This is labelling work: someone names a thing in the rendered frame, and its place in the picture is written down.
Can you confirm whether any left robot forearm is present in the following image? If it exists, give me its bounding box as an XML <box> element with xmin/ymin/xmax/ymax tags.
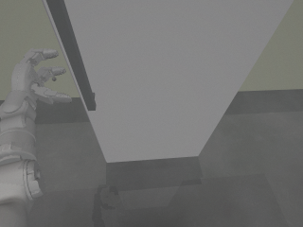
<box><xmin>0</xmin><ymin>90</ymin><xmax>38</xmax><ymax>166</ymax></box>

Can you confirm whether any fridge door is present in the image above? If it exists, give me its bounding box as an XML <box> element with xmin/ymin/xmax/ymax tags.
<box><xmin>43</xmin><ymin>0</ymin><xmax>294</xmax><ymax>163</ymax></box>

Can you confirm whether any handle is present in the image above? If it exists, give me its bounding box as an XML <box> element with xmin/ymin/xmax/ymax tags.
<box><xmin>45</xmin><ymin>0</ymin><xmax>97</xmax><ymax>111</ymax></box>

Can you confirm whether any left robot upper arm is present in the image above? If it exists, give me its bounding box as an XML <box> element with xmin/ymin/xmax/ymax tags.
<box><xmin>0</xmin><ymin>159</ymin><xmax>46</xmax><ymax>227</ymax></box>

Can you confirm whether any left robot hand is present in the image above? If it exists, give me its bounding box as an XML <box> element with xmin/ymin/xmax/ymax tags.
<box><xmin>10</xmin><ymin>48</ymin><xmax>72</xmax><ymax>105</ymax></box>

